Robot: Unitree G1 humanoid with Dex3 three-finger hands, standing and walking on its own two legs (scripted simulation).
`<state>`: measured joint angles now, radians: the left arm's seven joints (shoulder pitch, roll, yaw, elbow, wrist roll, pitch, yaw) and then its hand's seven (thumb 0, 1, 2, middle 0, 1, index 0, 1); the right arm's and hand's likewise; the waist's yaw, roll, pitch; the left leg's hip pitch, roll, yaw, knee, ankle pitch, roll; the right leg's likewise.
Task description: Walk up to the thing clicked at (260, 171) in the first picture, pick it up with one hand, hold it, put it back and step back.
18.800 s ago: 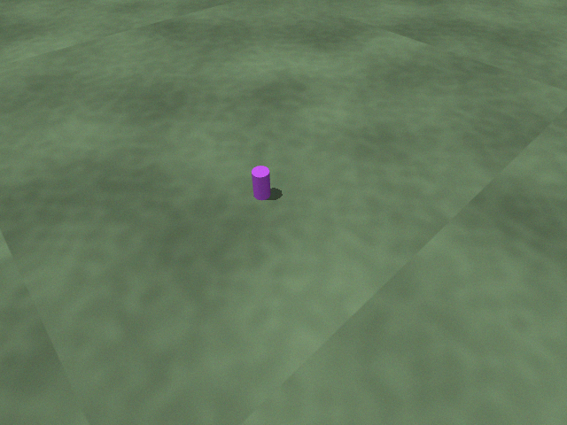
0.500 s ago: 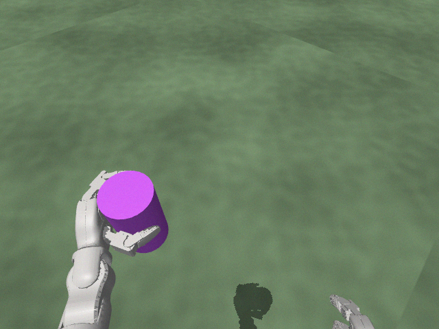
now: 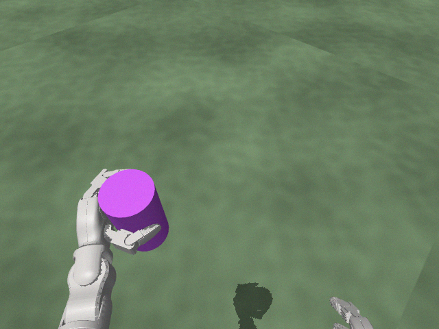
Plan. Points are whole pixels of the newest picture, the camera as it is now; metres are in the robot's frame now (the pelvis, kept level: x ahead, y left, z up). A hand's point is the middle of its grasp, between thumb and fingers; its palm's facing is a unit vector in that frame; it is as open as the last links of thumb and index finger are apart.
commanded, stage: hold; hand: left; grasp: from the side
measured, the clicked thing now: (138, 213) +0.33 +0.16 +0.04
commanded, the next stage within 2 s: crouch in 1.00 s
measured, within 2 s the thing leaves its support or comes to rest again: neither
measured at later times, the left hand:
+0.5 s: hand (128, 212) +0.32 +0.17 +0.06, palm faces +0.17 -0.98 +0.01, open 11.6 cm
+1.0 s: hand (130, 212) +0.32 +0.17 +0.06, palm faces +0.17 -0.98 +0.01, open 11.6 cm
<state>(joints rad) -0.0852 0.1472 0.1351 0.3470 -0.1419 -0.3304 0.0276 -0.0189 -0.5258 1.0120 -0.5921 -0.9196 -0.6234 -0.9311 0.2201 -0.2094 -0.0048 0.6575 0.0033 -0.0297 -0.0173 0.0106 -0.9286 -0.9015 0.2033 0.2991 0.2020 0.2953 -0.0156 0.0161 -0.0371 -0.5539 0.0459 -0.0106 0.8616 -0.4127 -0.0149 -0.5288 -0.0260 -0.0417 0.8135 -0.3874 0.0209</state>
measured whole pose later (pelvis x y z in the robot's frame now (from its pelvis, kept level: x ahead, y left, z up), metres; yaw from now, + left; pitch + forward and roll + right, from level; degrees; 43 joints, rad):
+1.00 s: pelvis +0.00 +0.00 +0.00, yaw +0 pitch +6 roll -2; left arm -0.07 0.15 0.13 0.34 -0.15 -0.34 0.03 -0.02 -0.53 1.02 -0.59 -0.93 -0.62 -0.94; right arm 0.22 -0.21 0.00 0.66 0.01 -0.03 -0.02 0.01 -0.93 -0.90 0.20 0.30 0.20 0.30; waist -0.01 0.02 -0.04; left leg -0.56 0.05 -0.01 0.86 -0.42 -0.02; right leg -0.53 -0.03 -0.04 0.82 -0.39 0.02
